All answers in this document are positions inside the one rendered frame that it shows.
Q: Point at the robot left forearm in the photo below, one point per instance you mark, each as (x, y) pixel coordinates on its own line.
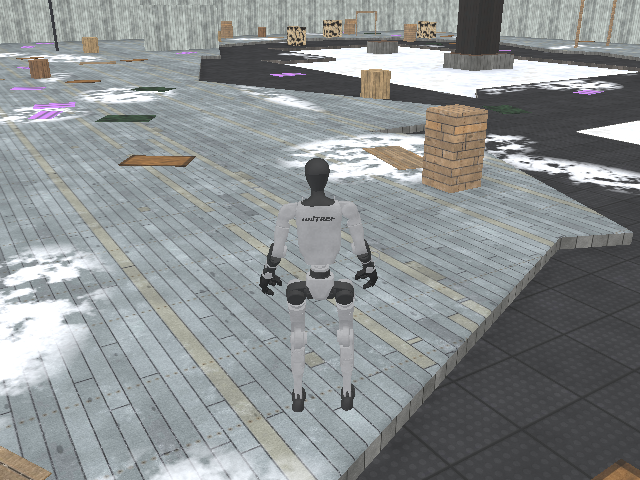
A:
(270, 265)

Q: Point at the right robot upper arm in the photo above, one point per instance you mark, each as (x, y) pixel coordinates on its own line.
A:
(350, 211)

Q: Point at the robot shin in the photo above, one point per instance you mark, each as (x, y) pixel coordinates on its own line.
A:
(347, 364)
(297, 366)

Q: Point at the robot left hand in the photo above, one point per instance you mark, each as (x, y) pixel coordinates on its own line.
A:
(264, 283)

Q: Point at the robot left shin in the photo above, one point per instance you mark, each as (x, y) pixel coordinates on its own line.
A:
(297, 366)

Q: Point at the robot right shin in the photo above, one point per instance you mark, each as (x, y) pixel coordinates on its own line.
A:
(347, 364)

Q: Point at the robot right forearm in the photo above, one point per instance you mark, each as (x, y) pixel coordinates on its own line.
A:
(367, 260)

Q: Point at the left robot upper arm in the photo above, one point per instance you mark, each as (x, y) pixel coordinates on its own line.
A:
(286, 213)

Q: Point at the robot right hand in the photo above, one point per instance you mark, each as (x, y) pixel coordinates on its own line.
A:
(362, 274)

